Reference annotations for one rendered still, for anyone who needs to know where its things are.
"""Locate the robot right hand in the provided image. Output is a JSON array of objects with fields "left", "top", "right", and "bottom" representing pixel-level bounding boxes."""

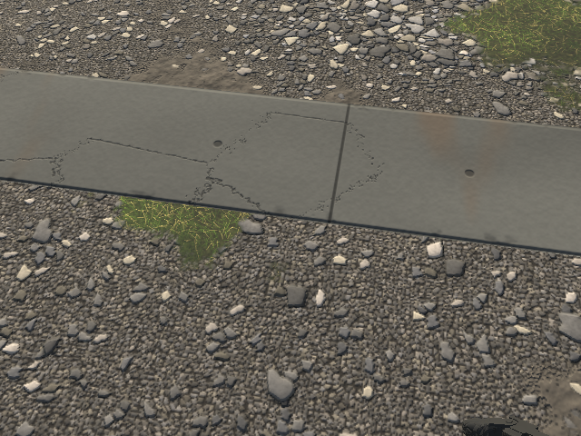
[{"left": 462, "top": 416, "right": 549, "bottom": 436}]

